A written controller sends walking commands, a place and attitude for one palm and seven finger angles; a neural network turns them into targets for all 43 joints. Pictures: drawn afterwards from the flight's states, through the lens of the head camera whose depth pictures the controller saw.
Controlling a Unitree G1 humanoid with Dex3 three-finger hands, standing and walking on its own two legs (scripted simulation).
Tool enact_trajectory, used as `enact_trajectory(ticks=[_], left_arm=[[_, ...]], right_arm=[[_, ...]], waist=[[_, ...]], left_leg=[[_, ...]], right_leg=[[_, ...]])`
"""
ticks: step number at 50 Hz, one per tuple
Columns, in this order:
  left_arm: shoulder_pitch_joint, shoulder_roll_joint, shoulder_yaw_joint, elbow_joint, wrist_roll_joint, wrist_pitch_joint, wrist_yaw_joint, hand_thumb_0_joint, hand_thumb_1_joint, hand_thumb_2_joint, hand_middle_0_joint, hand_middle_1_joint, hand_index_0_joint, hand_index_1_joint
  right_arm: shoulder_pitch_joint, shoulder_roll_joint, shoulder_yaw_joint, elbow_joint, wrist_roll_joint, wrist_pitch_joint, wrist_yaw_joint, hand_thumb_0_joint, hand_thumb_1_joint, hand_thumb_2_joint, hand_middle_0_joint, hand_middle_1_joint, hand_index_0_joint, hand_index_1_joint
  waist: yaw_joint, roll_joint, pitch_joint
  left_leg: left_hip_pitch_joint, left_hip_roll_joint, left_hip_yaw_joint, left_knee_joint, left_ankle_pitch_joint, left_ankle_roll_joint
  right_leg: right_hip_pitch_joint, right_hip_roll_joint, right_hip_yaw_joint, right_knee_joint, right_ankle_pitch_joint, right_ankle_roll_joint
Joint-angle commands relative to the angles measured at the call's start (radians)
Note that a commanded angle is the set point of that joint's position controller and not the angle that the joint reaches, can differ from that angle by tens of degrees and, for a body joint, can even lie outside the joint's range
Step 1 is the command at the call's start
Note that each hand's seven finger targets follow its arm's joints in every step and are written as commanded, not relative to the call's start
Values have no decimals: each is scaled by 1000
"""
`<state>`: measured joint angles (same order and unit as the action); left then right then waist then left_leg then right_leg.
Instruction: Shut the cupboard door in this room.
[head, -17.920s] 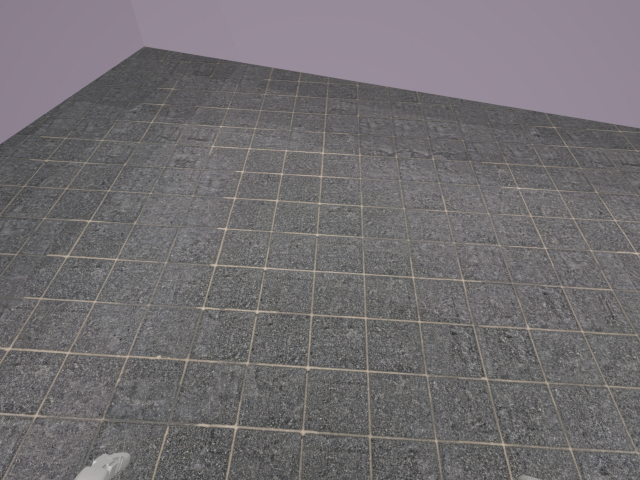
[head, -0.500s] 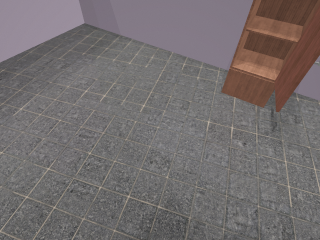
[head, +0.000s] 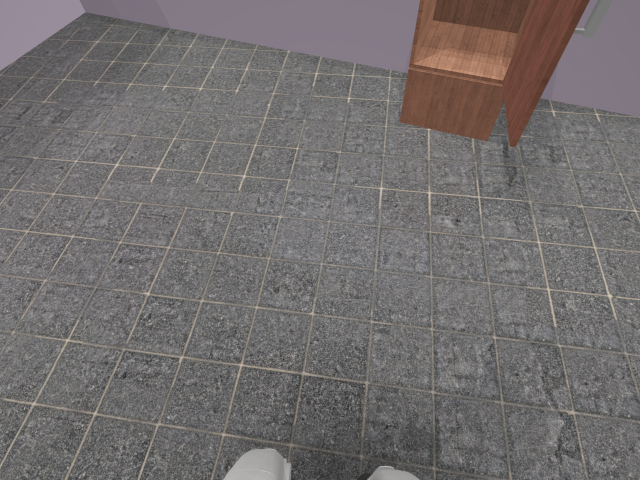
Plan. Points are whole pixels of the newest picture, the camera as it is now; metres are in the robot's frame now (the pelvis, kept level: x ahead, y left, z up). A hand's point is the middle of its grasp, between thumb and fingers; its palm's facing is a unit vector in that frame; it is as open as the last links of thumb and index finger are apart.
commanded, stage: turn or walk to find it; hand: left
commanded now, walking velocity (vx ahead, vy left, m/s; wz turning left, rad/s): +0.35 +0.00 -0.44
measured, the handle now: (591, 8) +1.19 -0.58 -0.03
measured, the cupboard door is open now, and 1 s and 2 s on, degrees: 100 100 100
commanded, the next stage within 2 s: stand and wait in 0.40 s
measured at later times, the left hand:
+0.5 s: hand (169, 446) +0.16 +0.25 -0.16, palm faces -0.07 -0.98 -0.18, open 7.3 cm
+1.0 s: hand (191, 414) +0.21 +0.23 -0.18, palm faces +0.02 -0.98 -0.19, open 7.3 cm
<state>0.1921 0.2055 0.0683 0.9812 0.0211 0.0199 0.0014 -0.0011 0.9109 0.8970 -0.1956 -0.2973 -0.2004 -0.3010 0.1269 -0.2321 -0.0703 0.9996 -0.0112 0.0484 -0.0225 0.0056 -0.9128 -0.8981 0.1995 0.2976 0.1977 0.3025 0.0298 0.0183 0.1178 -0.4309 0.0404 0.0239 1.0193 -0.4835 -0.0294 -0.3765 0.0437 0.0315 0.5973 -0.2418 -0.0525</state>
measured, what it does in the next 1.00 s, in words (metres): walks ahead: left foot, then right foot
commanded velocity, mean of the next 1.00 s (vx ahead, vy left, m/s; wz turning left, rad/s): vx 0.06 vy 0.00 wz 0.11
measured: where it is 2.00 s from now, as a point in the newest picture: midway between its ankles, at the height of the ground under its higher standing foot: outside the picture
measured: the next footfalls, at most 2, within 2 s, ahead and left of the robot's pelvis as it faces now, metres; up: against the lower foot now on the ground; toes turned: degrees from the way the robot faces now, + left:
left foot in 0.26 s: +0.03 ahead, +0.15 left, +0.00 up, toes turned -4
right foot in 0.64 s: +0.18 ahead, -0.08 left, +0.00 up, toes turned -10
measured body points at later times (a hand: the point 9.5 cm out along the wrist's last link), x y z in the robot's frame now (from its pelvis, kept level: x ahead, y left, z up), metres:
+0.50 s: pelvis +0.08 +0.05 +0.02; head +0.11 +0.08 +0.46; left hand +0.16 +0.30 -0.15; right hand +0.04 -0.17 -0.12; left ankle -0.01 +0.15 -0.73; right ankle +0.07 -0.11 -0.68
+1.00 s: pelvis +0.15 +0.05 +0.00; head +0.16 +0.06 +0.45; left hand +0.21 +0.28 -0.16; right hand +0.16 -0.19 -0.15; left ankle +0.17 +0.18 -0.73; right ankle +0.14 -0.07 -0.73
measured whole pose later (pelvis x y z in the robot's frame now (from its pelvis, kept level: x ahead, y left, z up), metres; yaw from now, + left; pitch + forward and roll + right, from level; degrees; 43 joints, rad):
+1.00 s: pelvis +0.15 +0.05 +0.00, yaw -1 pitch -2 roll -1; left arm 0.18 0.19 0.03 1.08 0.01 0.02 0.02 0.00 0.92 0.90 -0.20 -0.30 -0.20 -0.30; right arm 0.25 -0.16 -0.03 1.09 -0.01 0.01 -0.01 0.00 -0.92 -0.90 0.20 0.30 0.19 0.30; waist -0.01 -0.02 0.04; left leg -0.27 0.07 0.05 0.61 -0.29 -0.02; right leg -0.22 -0.06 -0.14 0.60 -0.35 0.02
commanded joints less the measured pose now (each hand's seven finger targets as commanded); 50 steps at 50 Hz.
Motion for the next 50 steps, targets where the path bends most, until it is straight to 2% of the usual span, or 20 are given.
enact_trajectory(ticks=[1, 8, 11, 12, 13, 14, 16, 22, 29, 31, 32, 33, 34, 35, 37, 40, 45, 46, 48, 50], left_arm=[[58, 185, 36, -56, 4, -13, 17, 0, 900, 900, -200, -300, -200, -300], [57, 222, 42, -72, 12, -24, -2, 0, 900, 900, -200, -300, -200, -300], [-16, 200, 37, -87, -3, -21, -2, 0, 900, 900, -200, -300, -200, -300], [-9, 155, 23, -92, -11, -24, -3, 0, 900, 900, -200, -300, -200, -300], [20, 92, 5, -97, -17, -25, -11, 0, 900, 900, -200, -300, -200, -300], [-26, 103, 5, -106, -4, -30, -8, 0, 900, 900, -200, -300, -200, -300], [-4, 113, 11, -56, 13, -20, -5, 0, 900, 900, -200, -300, -200, -300], [14, 51, -28, -11, 0, -36, 0, 0, 900, 900, -200, -300, -200, -300], [-73, 55, -43, -12, -7, -45, 11, 0, 900, 900, -200, -300, -200, -300], [62, 92, -33, 37, -8, -59, 15, 0, 900, 900, -200, -300, -200, -300], [141, 151, -19, 68, -7, -69, 26, 0, 900, 900, -200, -300, -200, -300], [211, 195, -9, 101, -9, -80, 36, 0, 900, 900, -200, -300, -200, -300], [226, 209, -14, 113, -14, -78, 37, 0, 900, 900, -200, -300, -200, -300], [162, 205, -4, 105, -13, -78, 38, 0, 900, 900, -200, -300, -200, -300], [50, 155, -15, 76, -7, -60, 39, 0, 900, 900, -200, -300, -200, -300], [7, 111, -28, 70, -4, -48, 37, 0, 900, 900, -200, -300, -200, -300], [-27, 112, -19, 62, -12, -28, 30, 0, 900, 900, -200, -300, -200, -300], [-30, 106, -19, 53, -13, -20, 29, 0, 900, 900, -200, -300, -200, -300], [1, 61, -17, 34, -14, -5, 24, 0, 900, 900, -200, -300, -200, -300], [1, 51, -17, 35, -7, 2, 21, 0, 900, 900, -200, -300, -200, -300]], right_arm=[[29, -75, -6, -89, -8, -30, 0, 0, -900, -900, 200, 300, 200, 300], [-20, -78, 1, -136, -4, -58, 14, 0, -900, -900, 200, 300, 200, 300], [149, -79, 5, -86, 2, -79, 7, 0, -900, -900, 200, 300, 200, 300], [202, -121, -1, -65, 1, -89, -1, 0, -900, -900, 200, 300, 200, 300], [219, -212, -19, -66, -11, -90, -2, 0, -900, -900, 200, 300, 200, 300], [206, -244, -25, -79, -9, -73, 1, 0, -900, -900, 200, 300, 200, 300], [119, -142, 13, -72, -15, -75, 3, 0, -900, -900, 200, 300, 200, 300], [263, -83, 41, 14, -2, -109, -17, 0, -900, -900, 200, 300, 200, 300], [351, -86, 23, 97, -4, -89, -28, 0, -900, -900, 200, 300, 200, 300], [344, -96, 17, 104, 11, -91, -27, 0, -900, -900, 200, 300, 200, 300], [347, -73, 19, 93, 21, -97, -24, 0, -900, -900, 200, 300, 200, 300], [347, -29, 27, 83, 25, -101, -19, 0, -900, -900, 200, 300, 200, 300], [321, -34, 23, 78, 30, -89, -24, 0, -900, -900, 200, 300, 200, 300], [296, -33, 20, 81, 24, -75, -28, 0, -900, -900, 200, 300, 200, 300], [269, -6, 24, 92, 19, -62, -22, 0, -900, -900, 200, 300, 200, 300], [307, 69, 38, 121, 10, -49, -11, 0, -900, -900, 200, 300, 200, 300], [293, 38, 32, 112, 0, -37, 3, 0, -900, -900, 200, 300, 200, 300], [287, 13, 28, 107, -2, -40, 7, 0, -900, -900, 200, 300, 200, 300], [231, -82, 10, 69, -12, -47, 9, 0, -900, -900, 200, 300, 200, 300], [149, -111, 0, 38, -15, -48, 10, 0, -900, -900, 200, 300, 200, 300]], waist=[[-1, -132, -229], [18, -176, -171], [-66, -139, -199], [-89, 1, -217], [-97, 281, -186], [-100, 274, -90], [-44, 217, 18], [-27, 139, -77], [-58, 145, -108], [5, 106, -182], [28, 12, -247], [35, -132, -312], [37, -136, -289], [24, -212, -244], [-4, -139, -122], [-41, -101, -114], [-62, -142, -73], [-67, -81, -61], [-44, 140, -1], [-31, 258, 43]], left_leg=[[-80, 11, -37, 20, 50, -20], [66, -27, 2, -322, 8, -11], [378, -36, 18, -630, 177, 3], [535, 59, -68, -717, 156, 24], [585, 286, -378, -822, -9, 89], [445, 388, -460, -862, -26, 157], [230, 303, -380, -903, 4, 169], [456, 158, -97, -690, 1140, 101], [533, 158, -100, -579, 1325, 84], [448, 134, -83, -462, 1231, 48], [257, 107, -66, -374, 966, 27], [94, 14, -11, -257, 394, 2], [75, -19, -21, -137, -98, 8], [76, 13, -59, -84, -141, 15], [85, 42, -59, -123, -103, 19], [155, 32, 8, -286, 27, 5], [277, 34, 60, -464, 264, -21], [299, 55, 26, -514, 302, -15], [133, 205, -211, -699, 215, 64], [4, 261, -332, -852, 103, 135]], right_leg=[[282, -247, 340, -258, 184, -117], [174, -213, 396, -348, -159, -136], [15, -136, 308, -255, -198, -65], [-110, -82, 234, -128, -210, -21], [-291, 26, 81, 107, -263, 31], [-325, -22, 30, 207, -286, 53], [-207, -58, 41, 313, -193, 69], [-162, -72, -75, 291, -33, 99], [-6, -45, -147, -52, -44, 68], [237, -64, -137, -208, 230, 50], [479, -182, -23, -158, 560, 14], [642, -375, 133, -105, 970, -82], [584, -496, 164, -141, 1121, -175], [495, -458, 162, -164, 1042, -201], [318, -402, 84, -216, 753, -168], [222, -319, -7, -250, 496, -104], [42, -277, -66, -227, 61, -25], [-6, -257, -79, -184, -24, 3], [13, -137, -153, -57, -153, 75], [74, -110, -154, 143, -202, 87]])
